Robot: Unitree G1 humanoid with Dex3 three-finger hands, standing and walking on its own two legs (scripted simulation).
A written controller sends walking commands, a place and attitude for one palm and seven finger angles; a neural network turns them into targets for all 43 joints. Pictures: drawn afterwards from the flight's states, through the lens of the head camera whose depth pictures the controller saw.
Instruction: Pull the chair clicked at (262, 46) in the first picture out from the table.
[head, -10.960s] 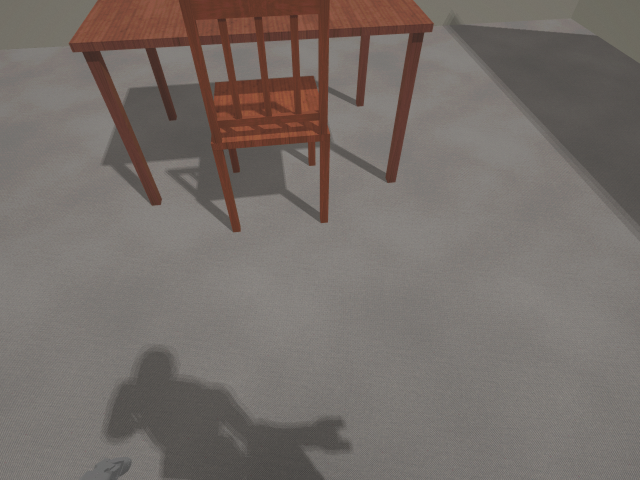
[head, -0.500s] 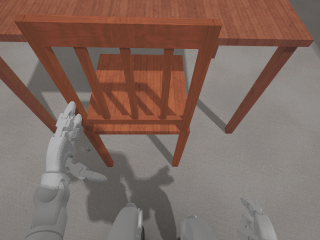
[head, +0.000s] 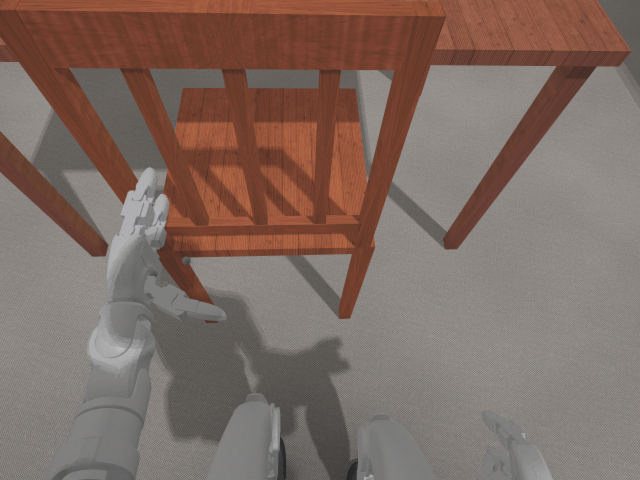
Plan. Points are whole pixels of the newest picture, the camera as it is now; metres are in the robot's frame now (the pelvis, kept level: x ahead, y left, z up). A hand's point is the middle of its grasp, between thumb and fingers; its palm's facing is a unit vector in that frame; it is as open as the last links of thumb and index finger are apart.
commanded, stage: aim the fingers beside a spindle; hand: left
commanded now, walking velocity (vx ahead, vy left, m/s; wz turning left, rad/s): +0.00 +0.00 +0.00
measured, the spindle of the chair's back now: (250, 161) +0.51 +0.11 +0.04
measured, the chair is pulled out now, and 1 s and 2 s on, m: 0.00 0.00 0.00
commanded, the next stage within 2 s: push the fingers through the gap in 0.56 s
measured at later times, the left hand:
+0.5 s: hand (187, 264) +0.36 +0.17 +0.02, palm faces +0.05 -1.00 -0.03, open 16.9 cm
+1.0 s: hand (192, 239) +0.40 +0.17 +0.02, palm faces +0.06 -1.00 -0.04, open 16.9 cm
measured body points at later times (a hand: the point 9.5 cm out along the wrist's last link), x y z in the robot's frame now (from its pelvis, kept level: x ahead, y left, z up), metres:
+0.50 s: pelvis +0.00 +0.00 +0.00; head +0.12 +0.02 +0.43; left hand +0.36 +0.23 +0.02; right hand +0.14 -0.25 -0.11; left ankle +0.06 +0.10 -0.62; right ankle +0.00 -0.11 -0.62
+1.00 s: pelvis +0.00 +0.00 +0.00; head +0.13 +0.01 +0.43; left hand +0.39 +0.23 +0.02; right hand +0.12 -0.26 -0.12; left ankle +0.06 +0.10 -0.62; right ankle +0.00 -0.11 -0.62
